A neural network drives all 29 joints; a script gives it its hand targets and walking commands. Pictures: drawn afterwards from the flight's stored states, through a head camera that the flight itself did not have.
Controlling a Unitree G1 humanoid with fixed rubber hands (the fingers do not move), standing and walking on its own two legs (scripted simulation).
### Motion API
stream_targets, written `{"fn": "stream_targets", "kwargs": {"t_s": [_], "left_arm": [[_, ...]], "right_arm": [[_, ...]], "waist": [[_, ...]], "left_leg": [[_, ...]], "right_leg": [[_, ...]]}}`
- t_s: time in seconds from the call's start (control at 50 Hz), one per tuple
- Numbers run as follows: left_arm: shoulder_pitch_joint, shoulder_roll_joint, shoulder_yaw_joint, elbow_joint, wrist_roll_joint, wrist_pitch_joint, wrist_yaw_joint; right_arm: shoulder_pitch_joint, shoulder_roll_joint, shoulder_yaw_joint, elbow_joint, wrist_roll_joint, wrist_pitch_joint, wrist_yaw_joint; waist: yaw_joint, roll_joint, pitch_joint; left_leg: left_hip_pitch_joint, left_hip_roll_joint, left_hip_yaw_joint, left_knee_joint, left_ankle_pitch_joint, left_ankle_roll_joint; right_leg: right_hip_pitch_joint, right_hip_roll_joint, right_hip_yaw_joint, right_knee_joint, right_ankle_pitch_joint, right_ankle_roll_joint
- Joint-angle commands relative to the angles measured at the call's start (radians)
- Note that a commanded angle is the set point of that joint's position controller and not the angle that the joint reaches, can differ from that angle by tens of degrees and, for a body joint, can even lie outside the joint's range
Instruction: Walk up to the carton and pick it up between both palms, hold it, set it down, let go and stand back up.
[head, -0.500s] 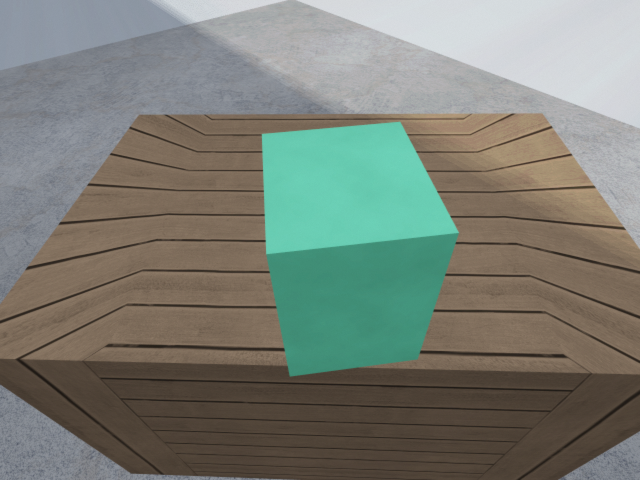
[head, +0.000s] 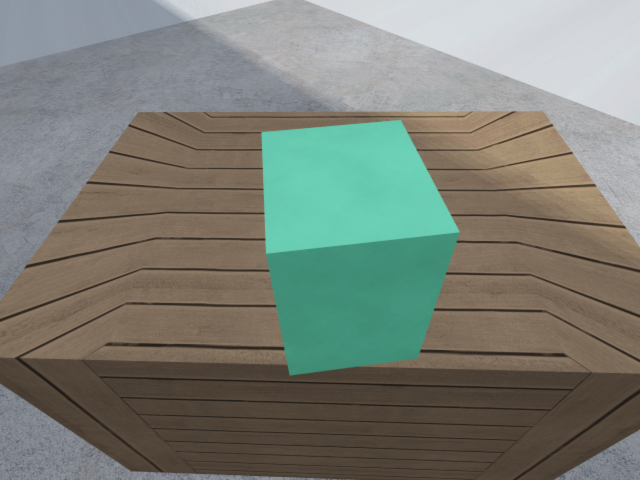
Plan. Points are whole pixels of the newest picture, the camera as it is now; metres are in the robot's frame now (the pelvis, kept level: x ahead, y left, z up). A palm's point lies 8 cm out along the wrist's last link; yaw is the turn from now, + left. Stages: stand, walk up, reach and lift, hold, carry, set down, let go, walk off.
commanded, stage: stand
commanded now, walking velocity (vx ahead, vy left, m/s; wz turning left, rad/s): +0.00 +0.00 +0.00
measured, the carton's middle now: (343, 251) +0.42 -0.01 +0.06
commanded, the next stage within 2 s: none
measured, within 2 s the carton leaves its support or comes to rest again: neither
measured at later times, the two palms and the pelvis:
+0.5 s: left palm out of the picture +0.05 +0.27 -0.12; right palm out of the picture +0.07 -0.25 -0.13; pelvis +0.00 +0.00 +0.00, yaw +0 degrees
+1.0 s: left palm out of the picture +0.06 +0.27 -0.12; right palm out of the picture +0.08 -0.25 -0.13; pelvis +0.00 +0.00 +0.00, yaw +0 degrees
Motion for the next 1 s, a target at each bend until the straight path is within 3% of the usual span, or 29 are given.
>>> {"fn": "stream_targets", "kwargs": {"t_s": [0.0,0.02,0.06,0.1,0.16,0.22,0.28,0.3,0.32,0.34,0.36,0.48,0.56,0.58,0.62,0.66,0.76,0.82,0.84,0.86,0.94,0.98], "left_arm": [[-0.083,0.279,0.079,-0.003,-0.084,-0.022,0.016],[-0.082,0.292,0.080,-0.001,-0.085,-0.024,0.014],[-0.091,0.272,0.074,-0.001,-0.084,-0.023,0.014],[-0.089,0.276,0.077,-0.005,-0.082,-0.024,0.015],[-0.086,0.265,0.073,-0.008,-0.085,-0.021,0.012],[-0.095,0.267,0.079,-0.008,-0.083,-0.022,0.011],[-0.084,0.276,0.075,-0.004,-0.085,-0.023,0.012],[-0.095,0.285,0.079,-0.002,-0.083,-0.027,0.012],[-0.099,0.267,0.073,-0.003,-0.084,-0.022,0.014],[-0.108,0.274,0.077,-0.008,-0.084,-0.021,0.017],[-0.100,0.270,0.077,-0.003,-0.085,-0.019,0.017],[-0.095,0.272,0.078,-0.006,-0.084,-0.017,0.014],[-0.113,0.270,0.077,-0.005,-0.084,-0.019,0.012],[-0.106,0.275,0.077,-0.005,-0.085,-0.019,0.017],[-0.096,0.275,0.072,-0.005,-0.089,-0.023,0.013],[-0.109,0.280,0.077,-0.002,-0.084,-0.020,0.016],[-0.107,0.276,0.076,0.000,-0.087,-0.022,0.014],[-0.124,0.278,0.079,-0.008,-0.082,-0.020,0.014],[-0.115,0.266,0.072,-0.007,-0.083,-0.020,0.013],[-0.115,0.267,0.076,-0.007,-0.085,-0.022,0.011],[-0.115,0.286,0.083,-0.004,-0.084,-0.024,0.011],[-0.110,0.270,0.077,-0.003,-0.087,-0.020,0.011]], "right_arm": [[-0.073,-0.276,-0.057,-0.033,0.015,-0.018,-0.004],[-0.071,-0.262,-0.048,-0.027,0.011,-0.016,-0.002],[-0.064,-0.288,-0.057,-0.022,0.016,-0.016,-0.004],[-0.049,-0.264,-0.050,-0.028,0.010,-0.016,-0.005],[-0.062,-0.263,-0.051,-0.028,0.006,-0.015,-0.004],[-0.072,-0.284,-0.058,-0.024,0.010,-0.017,-0.005],[-0.067,-0.271,-0.056,-0.028,0.012,-0.014,-0.003],[-0.055,-0.267,-0.053,-0.023,0.015,-0.014,-0.002],[-0.075,-0.288,-0.059,-0.025,0.010,-0.015,-0.006],[-0.051,-0.277,-0.058,-0.027,0.012,-0.017,-0.004],[-0.064,-0.282,-0.058,-0.024,0.004,-0.019,-0.007],[-0.087,-0.265,-0.051,-0.037,0.010,-0.016,-0.007],[-0.096,-0.274,-0.055,-0.026,0.007,-0.011,-0.005],[-0.082,-0.261,-0.051,-0.030,0.008,-0.011,-0.004],[-0.070,-0.286,-0.058,-0.018,0.011,-0.011,-0.004],[-0.094,-0.284,-0.059,-0.029,0.010,-0.013,-0.002],[-0.071,-0.270,-0.049,-0.018,0.010,-0.010,-0.006],[-0.071,-0.278,-0.058,-0.025,0.011,-0.009,-0.007],[-0.091,-0.281,-0.056,-0.026,0.009,-0.010,-0.006],[-0.089,-0.281,-0.057,-0.032,0.011,-0.013,-0.004],[-0.088,-0.273,-0.053,-0.023,0.007,-0.014,-0.004],[-0.108,-0.289,-0.061,-0.032,0.011,-0.013,-0.003]], "waist": [[-0.002,0.012,0.047],[0.006,-0.021,0.023],[-0.009,0.001,0.058],[-0.011,-0.034,0.059],[-0.008,0.006,0.056],[-0.001,-0.022,0.025],[-0.008,0.026,0.021],[-0.013,-0.025,0.025],[-0.004,-0.011,0.028],[-0.024,-0.011,0.040],[-0.006,0.011,0.042],[-0.002,-0.019,0.043],[-0.007,0.006,0.036],[-0.008,-0.024,0.030],[-0.010,0.002,0.033],[0.001,-0.023,0.052],[-0.002,0.011,0.035],[-0.016,0.006,0.024],[-0.005,-0.018,0.040],[-0.003,0.001,0.044],[-0.008,-0.006,0.027],[0.005,0.008,0.007]], "left_leg": [[-0.040,0.068,-0.038,-0.106,0.080,0.070],[-0.031,0.073,-0.038,-0.106,0.079,0.071],[-0.034,0.069,-0.032,-0.095,0.065,0.074],[-0.026,0.069,-0.032,-0.088,0.054,0.076],[-0.021,0.071,-0.033,-0.094,0.057,0.072],[-0.013,0.076,-0.043,-0.102,0.067,0.080],[-0.006,0.074,-0.032,-0.092,0.076,0.075],[-0.007,0.068,-0.029,-0.089,0.074,0.068],[-0.004,0.070,-0.030,-0.094,0.075,0.071],[-0.008,0.066,-0.029,-0.102,0.081,0.068],[-0.023,0.075,-0.041,-0.103,0.083,0.072],[-0.023,0.075,-0.037,-0.097,0.069,0.073],[-0.015,0.073,-0.033,-0.094,0.076,0.075],[-0.020,0.072,-0.037,-0.106,0.071,0.070],[-0.019,0.063,-0.027,-0.096,0.055,0.070],[-0.016,0.073,-0.034,-0.100,0.074,0.074],[-0.017,0.077,-0.036,-0.094,0.074,0.074],[0.001,0.069,-0.031,-0.106,0.068,0.073],[-0.010,0.076,-0.037,-0.102,0.063,0.076],[-0.020,0.072,-0.042,-0.104,0.060,0.075],[-0.021,0.067,-0.032,-0.099,0.077,0.068],[-0.007,0.074,-0.031,-0.098,0.095,0.072]], "right_leg": [[-0.052,-0.156,0.116,-0.162,0.115,-0.013],[-0.040,-0.149,0.108,-0.155,0.097,-0.008],[-0.081,-0.157,0.132,-0.179,0.062,-0.014],[-0.086,-0.156,0.137,-0.192,0.021,-0.010],[-0.094,-0.157,0.133,-0.181,0.040,-0.016],[-0.063,-0.149,0.107,-0.165,0.068,-0.013],[-0.062,-0.156,0.127,-0.178,0.078,-0.012],[-0.067,-0.155,0.127,-0.181,0.059,-0.011],[-0.071,-0.154,0.123,-0.177,0.095,-0.010],[-0.076,-0.148,0.116,-0.175,0.076,-0.008],[-0.060,-0.149,0.116,-0.167,0.094,-0.012],[-0.075,-0.148,0.116,-0.174,0.063,-0.012],[-0.080,-0.150,0.120,-0.178,0.073,-0.013],[-0.066,-0.147,0.112,-0.176,0.065,-0.007],[-0.067,-0.148,0.126,-0.186,0.059,-0.008],[-0.092,-0.150,0.119,-0.185,0.048,-0.010],[-0.063,-0.153,0.125,-0.169,0.084,-0.017],[-0.073,-0.149,0.125,-0.180,0.025,-0.011],[-0.082,-0.144,0.118,-0.189,0.032,-0.009],[-0.072,-0.148,0.124,-0.188,0.023,-0.011],[-0.056,-0.147,0.110,-0.163,0.096,-0.007],[-0.052,-0.153,0.118,-0.163,0.113,-0.009]]}}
